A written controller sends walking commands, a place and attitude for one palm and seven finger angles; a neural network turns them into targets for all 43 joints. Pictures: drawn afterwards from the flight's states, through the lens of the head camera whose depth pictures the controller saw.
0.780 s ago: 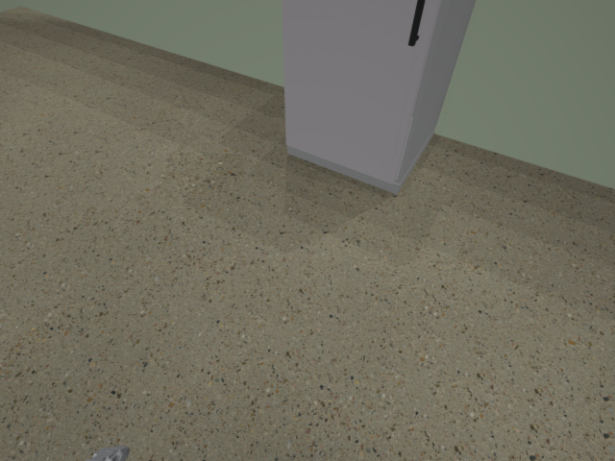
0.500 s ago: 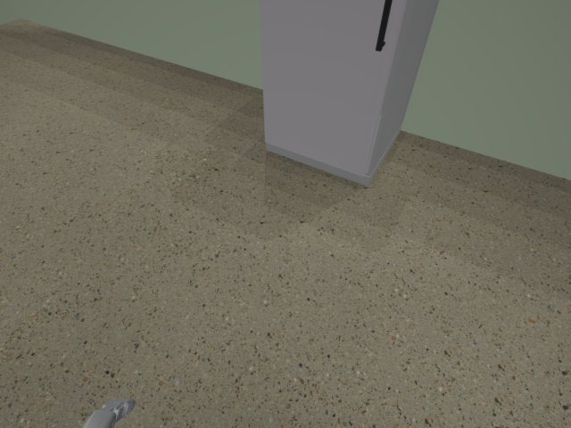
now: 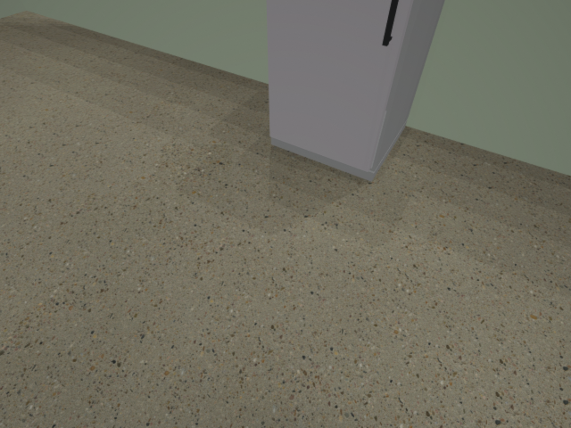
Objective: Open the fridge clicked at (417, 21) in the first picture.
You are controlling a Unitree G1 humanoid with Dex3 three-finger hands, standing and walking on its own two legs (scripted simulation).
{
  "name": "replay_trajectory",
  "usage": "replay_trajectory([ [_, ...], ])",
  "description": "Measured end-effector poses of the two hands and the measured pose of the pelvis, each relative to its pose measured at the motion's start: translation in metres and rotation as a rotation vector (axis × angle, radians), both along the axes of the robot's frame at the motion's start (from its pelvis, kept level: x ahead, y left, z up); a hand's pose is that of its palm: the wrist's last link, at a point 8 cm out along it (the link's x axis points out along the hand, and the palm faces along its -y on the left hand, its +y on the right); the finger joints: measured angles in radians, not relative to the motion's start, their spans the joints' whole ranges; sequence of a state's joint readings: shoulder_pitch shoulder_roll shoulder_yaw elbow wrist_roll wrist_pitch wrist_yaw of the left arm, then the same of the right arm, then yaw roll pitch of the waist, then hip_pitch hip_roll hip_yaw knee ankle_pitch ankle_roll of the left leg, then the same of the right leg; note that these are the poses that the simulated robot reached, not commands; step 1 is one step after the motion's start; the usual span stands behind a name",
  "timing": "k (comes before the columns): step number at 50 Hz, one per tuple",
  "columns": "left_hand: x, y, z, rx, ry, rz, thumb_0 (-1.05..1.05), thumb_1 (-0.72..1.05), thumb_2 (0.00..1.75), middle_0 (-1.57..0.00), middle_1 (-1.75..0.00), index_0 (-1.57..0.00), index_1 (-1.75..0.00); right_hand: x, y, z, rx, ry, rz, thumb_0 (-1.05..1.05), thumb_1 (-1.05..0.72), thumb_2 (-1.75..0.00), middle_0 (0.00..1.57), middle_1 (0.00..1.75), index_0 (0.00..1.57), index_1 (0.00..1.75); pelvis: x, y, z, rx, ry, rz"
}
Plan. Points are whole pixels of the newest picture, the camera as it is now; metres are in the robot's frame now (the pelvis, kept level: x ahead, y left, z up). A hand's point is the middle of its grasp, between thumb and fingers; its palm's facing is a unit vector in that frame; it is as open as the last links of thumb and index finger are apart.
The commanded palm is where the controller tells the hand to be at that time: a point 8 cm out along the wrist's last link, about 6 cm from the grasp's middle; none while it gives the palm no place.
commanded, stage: stand and wait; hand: right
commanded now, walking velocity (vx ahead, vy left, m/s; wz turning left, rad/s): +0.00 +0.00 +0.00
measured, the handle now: out of the picture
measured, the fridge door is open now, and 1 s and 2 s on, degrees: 0 0 0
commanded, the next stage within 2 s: look at it before walking up in 0.26 s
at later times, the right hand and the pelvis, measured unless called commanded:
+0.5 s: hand out of the picture +0.07 -0.24 -0.16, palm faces -0.04 +0.94 -0.32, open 7.4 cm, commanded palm none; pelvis +0.00 +0.00 +0.00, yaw +0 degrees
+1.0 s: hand out of the picture +0.09 -0.24 -0.15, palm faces -0.03 +0.94 -0.33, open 7.4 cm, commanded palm none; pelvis +0.01 +0.00 +0.00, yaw +0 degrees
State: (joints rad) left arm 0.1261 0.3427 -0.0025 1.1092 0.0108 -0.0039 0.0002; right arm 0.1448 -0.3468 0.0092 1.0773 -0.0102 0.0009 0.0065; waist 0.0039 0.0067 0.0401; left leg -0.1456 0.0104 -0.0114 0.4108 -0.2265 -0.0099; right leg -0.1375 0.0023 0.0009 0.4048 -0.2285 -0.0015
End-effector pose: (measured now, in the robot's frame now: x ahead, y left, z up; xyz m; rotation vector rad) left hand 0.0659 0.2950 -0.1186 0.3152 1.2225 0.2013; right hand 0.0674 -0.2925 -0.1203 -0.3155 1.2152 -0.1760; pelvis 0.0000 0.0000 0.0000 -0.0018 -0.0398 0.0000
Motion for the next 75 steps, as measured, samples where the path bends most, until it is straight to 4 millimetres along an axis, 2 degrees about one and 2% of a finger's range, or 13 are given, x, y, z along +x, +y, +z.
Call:
replay_trajectory([
  [16, -0.001, -0.002, -0.001, -0.013, -0.002, -0.005, 0.01, 0.9, 0.89, -0.2, -0.3, -0.21, -0.3, 0.003, 0.005, 0.001, 0.007, -0.01, 0.01, 0.01, -0.9, -0.9, 0.2, 0.3, 0.2, 0.3, -0.003, 0.001, 0.001, -0.002, 0.008, 0.0],
  [28, 0.007, 0.001, 0.0, -0.009, -0.003, -0.006, 0.01, 0.9, 0.89, -0.2, -0.3, -0.21, -0.3, 0.002, 0.006, 0.0, 0.005, 0.009, 0.005, 0.01, -0.9, -0.9, 0.2, 0.3, 0.2, 0.3, 0.002, 0.003, 0.001, -0.001, 0.011, 0.002],
  [42, 0.019, 0.002, 0.004, -0.002, -0.021, -0.012, 0.0, 0.9, 0.89, -0.2, -0.3, -0.21, -0.3, 0.01, 0.006, 0.001, 0.005, -0.006, 0.005, 0.01, -0.9, -0.9, 0.2, 0.3, 0.2, 0.3, 0.007, 0.004, 0.002, 0.0, 0.009, 0.002],
  [53, 0.017, -0.004, 0.0, -0.013, -0.014, -0.005, 0.0, 0.9, 0.89, -0.2, -0.3, -0.2, -0.3, 0.009, 0.01, -0.002, 0.011, 0.002, -0.002, 0.01, -0.9, -0.9, 0.2, 0.3, 0.2, 0.3, 0.011, 0.003, 0.001, 0.002, 0.01, 0.014],
  [58, 0.0, -0.021, -0.015, -0.059, 0.026, 0.038, 0.0, 0.9, 0.89, -0.2, -0.29, -0.2, -0.3, -0.005, 0.027, -0.019, 0.071, 0.079, -0.005, 0.01, -0.9, -0.9, 0.2, 0.3, 0.2, 0.3, 0.026, 0.002, -0.006, 0.007, 0.021, 0.048],
  [64, -0.025, -0.041, -0.035, -0.103, 0.11, 0.13, 0.0, 0.9, 0.89, -0.2, -0.3, -0.2, -0.3, -0.018, 0.05, -0.041, 0.137, 0.192, -0.02, 0.01, -0.9, -0.9, 0.2, 0.3, 0.2, 0.3, 0.057, 0.002, -0.019, 0.006, 0.039, 0.086],
  [67, -0.037, -0.047, -0.044, -0.122, 0.15, 0.191, 0.0, 0.9, 0.89, -0.2, -0.3, -0.2, -0.3, -0.011, 0.062, -0.047, 0.148, 0.241, -0.011, 0.01, -0.9, -0.9, 0.2, 0.3, 0.2, 0.3, 0.075, 0.007, -0.026, 0.002, 0.039, 0.118],
  [70, -0.047, -0.05, -0.053, -0.147, 0.213, 0.238, 0.0, 0.9, 0.89, -0.2, -0.3, -0.2, -0.3, 0.012, 0.076, -0.051, 0.151, 0.243, 0.005, 0.01, -0.9, -0.9, 0.2, 0.3, 0.2, 0.3, 0.093, 0.015, -0.032, 0.018, 0.037, 0.128],
  [72, -0.045, -0.052, -0.053, -0.163, 0.271, 0.239, 0.0, 0.9, 0.89, -0.2, -0.29, -0.2, -0.3, 0.028, 0.083, -0.05, 0.152, 0.199, -0.01, 0.01, -0.9, -0.9, 0.2, 0.3, 0.2, 0.3, 0.106, 0.02, -0.031, 0.021, 0.038, 0.119],
  [75, -0.01, -0.051, -0.045, -0.17, 0.267, 0.228, 0.01, 0.9, 0.89, -0.2, -0.29, -0.2, -0.3, 0.038, 0.09, -0.042, 0.15, 0.193, -0.023, 0.01, -0.9, -0.9, 0.2, 0.3, 0.2, 0.3, 0.128, 0.022, -0.023, 0.011, 0.039, 0.141],
])
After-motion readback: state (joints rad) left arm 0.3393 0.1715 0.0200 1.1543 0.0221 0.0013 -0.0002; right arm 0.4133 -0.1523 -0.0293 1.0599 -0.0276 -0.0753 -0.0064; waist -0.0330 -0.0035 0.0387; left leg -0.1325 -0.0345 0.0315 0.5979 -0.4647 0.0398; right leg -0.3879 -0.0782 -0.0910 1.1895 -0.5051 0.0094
